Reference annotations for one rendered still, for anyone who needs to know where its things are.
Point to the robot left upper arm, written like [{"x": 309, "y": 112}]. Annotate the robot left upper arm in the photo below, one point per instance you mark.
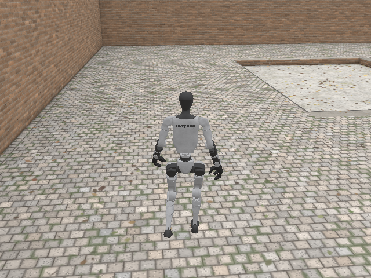
[{"x": 164, "y": 131}]

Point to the robot right upper arm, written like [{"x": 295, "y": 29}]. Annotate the robot right upper arm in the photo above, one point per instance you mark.
[{"x": 206, "y": 132}]

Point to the right robot hand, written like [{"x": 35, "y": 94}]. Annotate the right robot hand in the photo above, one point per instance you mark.
[{"x": 218, "y": 171}]

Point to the robot left forearm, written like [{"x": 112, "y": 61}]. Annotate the robot left forearm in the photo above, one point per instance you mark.
[{"x": 157, "y": 151}]

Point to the right robot foot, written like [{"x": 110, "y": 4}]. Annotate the right robot foot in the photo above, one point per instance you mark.
[{"x": 194, "y": 227}]

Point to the robot right forearm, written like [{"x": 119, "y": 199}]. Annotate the robot right forearm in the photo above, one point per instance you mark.
[{"x": 214, "y": 156}]

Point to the left robot hand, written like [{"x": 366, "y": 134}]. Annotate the left robot hand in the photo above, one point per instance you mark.
[{"x": 159, "y": 159}]

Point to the robot right thigh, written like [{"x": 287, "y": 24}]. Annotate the robot right thigh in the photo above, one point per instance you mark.
[{"x": 199, "y": 171}]

